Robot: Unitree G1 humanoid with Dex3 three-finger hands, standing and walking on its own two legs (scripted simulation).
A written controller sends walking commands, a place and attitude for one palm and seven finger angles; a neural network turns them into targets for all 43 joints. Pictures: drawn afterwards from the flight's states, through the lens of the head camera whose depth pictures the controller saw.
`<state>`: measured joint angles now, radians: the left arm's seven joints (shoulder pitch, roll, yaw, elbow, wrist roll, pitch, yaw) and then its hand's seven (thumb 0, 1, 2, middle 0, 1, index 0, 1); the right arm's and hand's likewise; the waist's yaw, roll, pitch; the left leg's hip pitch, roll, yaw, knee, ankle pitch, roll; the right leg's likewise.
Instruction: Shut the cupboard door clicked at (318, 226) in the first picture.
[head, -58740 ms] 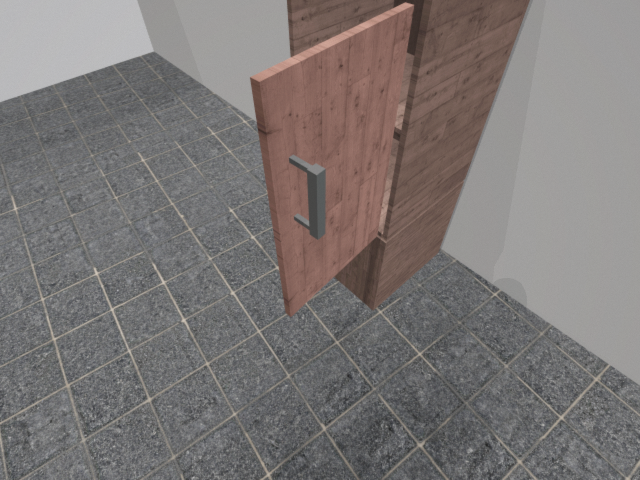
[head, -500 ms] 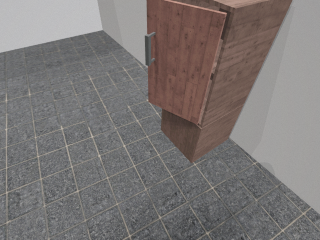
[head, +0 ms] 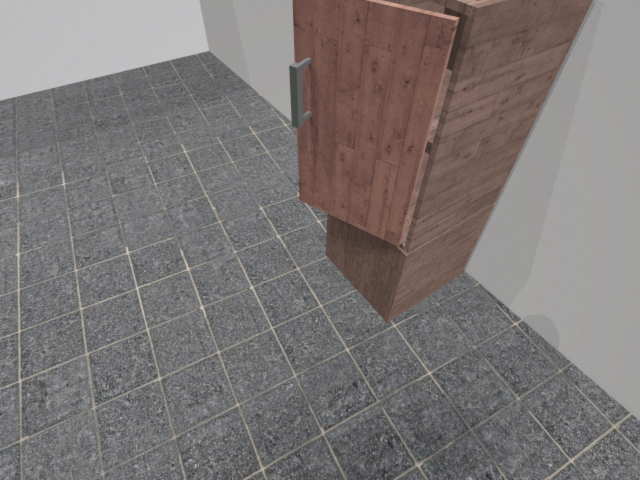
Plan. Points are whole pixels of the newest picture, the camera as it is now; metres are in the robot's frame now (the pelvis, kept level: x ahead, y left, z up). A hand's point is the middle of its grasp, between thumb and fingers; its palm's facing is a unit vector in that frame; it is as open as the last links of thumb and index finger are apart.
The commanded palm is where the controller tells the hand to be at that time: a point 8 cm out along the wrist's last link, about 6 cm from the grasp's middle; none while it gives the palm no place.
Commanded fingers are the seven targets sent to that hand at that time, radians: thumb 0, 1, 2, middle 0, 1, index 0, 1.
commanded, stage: walk to a spot facing it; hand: left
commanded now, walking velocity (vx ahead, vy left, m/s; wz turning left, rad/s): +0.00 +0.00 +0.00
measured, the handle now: (302, 93) +0.91 +0.09 +0.03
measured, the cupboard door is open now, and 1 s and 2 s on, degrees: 22 22 22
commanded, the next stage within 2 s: none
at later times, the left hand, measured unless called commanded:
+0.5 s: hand out of the picture +0.03 +0.22 -0.21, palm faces +0.21 -0.95 -0.22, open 7.4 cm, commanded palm none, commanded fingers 0.00 0.90 0.90 -0.20 -0.30 -0.20 -0.30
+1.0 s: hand out of the picture +0.01 +0.19 -0.16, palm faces +0.47 -0.82 -0.32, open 7.4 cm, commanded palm none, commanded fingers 0.00 0.90 0.90 -0.20 -0.30 -0.20 -0.30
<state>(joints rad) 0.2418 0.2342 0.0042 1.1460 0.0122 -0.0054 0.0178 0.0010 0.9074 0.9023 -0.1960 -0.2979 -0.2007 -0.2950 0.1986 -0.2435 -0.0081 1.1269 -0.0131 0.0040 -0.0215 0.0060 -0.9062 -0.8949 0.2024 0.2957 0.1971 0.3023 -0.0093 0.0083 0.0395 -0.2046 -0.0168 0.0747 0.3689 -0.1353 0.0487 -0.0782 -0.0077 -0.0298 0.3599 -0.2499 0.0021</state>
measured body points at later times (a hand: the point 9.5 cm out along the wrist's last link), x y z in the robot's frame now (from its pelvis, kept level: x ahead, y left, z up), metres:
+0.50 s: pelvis +0.01 +0.01 -0.03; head +0.05 +0.04 +0.42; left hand +0.02 +0.27 -0.19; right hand +0.08 -0.23 -0.17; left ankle +0.03 +0.10 -0.75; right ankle -0.03 -0.12 -0.73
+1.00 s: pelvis +0.03 -0.04 -0.01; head +0.08 -0.04 +0.43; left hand -0.01 +0.23 -0.13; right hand +0.21 -0.26 -0.17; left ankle -0.01 +0.08 -0.68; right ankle +0.07 -0.16 -0.75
